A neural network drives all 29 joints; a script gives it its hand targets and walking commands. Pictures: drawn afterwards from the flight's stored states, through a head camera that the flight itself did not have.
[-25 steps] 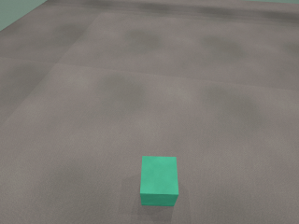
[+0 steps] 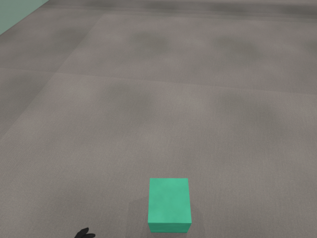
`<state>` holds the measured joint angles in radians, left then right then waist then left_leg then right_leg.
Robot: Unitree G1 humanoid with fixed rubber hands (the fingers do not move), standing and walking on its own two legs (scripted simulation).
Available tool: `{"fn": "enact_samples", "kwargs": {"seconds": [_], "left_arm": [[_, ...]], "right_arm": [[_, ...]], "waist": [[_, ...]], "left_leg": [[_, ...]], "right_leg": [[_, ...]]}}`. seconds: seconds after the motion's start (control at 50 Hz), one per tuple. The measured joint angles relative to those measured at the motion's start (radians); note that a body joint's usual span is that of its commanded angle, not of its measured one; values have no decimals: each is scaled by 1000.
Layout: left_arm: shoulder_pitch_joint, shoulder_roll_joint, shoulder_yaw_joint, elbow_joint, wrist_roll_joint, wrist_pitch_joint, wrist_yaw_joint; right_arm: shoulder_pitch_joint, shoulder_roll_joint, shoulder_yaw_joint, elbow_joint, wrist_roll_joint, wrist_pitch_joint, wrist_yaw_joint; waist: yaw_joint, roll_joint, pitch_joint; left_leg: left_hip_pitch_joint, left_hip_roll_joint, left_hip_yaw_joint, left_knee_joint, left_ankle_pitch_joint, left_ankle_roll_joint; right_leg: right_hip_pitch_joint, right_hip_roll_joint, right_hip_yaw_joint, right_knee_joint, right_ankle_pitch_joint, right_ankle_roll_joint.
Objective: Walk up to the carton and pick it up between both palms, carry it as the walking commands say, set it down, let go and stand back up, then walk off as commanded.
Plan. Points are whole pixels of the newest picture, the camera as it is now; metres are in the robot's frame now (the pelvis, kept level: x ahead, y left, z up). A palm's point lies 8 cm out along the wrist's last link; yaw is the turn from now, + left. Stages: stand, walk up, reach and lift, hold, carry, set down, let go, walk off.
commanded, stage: walk up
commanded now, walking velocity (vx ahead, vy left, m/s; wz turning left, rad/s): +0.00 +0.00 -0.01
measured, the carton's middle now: (168, 206) +0.37 +0.00 -0.63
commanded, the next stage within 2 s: stand in 0.16 s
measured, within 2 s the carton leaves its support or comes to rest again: neither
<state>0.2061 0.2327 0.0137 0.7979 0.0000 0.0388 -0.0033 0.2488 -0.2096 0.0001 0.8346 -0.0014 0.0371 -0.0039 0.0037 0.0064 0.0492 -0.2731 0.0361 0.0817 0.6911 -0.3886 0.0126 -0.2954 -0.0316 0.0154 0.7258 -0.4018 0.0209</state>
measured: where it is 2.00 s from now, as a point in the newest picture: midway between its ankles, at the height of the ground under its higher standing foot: outside the picture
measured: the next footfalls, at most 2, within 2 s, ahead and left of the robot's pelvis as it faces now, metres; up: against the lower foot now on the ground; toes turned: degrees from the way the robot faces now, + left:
none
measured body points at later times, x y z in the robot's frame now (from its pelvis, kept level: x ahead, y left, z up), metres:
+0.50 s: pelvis -0.02 +0.00 +0.00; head -0.01 +0.00 +0.45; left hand +0.09 +0.25 -0.12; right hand +0.06 -0.24 -0.14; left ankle -0.03 +0.11 -0.72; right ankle -0.03 -0.14 -0.72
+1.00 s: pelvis -0.04 +0.00 +0.00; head -0.03 -0.01 +0.45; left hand +0.07 +0.25 -0.12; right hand +0.04 -0.24 -0.14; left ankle -0.03 +0.11 -0.72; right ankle -0.03 -0.14 -0.72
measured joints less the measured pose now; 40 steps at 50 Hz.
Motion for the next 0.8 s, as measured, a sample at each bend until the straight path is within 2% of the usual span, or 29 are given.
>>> {"fn": "enact_samples", "kwargs": {"seconds": [0.1, 0.8], "left_arm": [[0, 0, 0, 0, 0, 7, 0], [0, 0, 0, 0, 0, 4, 0]], "right_arm": [[0, 0, 0, 0, 0, 0, 0], [0, 7, 0, 0, 0, -1, 0]], "waist": [[6, -1, -18], [-1, 6, 20]], "left_leg": [[0, 0, 0, 0, -32, -1], [4, 0, 0, -9, 26, -1]], "right_leg": [[8, 0, 0, -20, 0, 1], [20, 0, 0, -42, 43, 8]]}}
